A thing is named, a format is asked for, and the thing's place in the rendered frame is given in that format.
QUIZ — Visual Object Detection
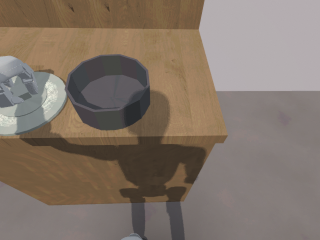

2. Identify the table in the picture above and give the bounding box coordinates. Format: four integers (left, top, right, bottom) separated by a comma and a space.
0, 0, 228, 206

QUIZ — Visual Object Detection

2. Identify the knob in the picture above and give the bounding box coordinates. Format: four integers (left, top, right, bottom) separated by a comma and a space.
9, 83, 32, 101

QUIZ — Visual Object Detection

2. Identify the lid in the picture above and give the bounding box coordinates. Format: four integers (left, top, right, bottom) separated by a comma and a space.
0, 71, 67, 136

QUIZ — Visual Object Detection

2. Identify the left robot hand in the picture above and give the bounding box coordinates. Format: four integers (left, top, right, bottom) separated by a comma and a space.
0, 55, 38, 108

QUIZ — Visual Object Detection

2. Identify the pot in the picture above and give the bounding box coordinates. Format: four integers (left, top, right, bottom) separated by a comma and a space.
64, 54, 150, 131

